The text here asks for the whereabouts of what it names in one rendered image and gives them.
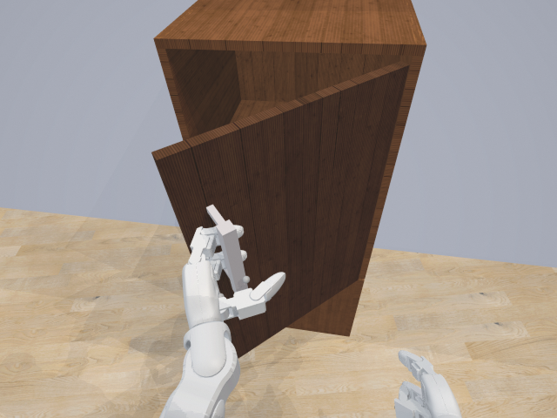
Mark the robot left hand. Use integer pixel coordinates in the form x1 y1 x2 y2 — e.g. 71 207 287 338
182 225 285 329

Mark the robot right hand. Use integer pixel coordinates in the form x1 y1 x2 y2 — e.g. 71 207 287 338
394 350 462 418

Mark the cupboard door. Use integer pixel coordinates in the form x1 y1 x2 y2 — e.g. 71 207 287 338
151 61 409 358

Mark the handle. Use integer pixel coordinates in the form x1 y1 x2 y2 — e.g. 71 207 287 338
206 205 248 293

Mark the left robot forearm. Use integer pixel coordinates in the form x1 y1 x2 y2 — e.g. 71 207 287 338
159 321 240 418

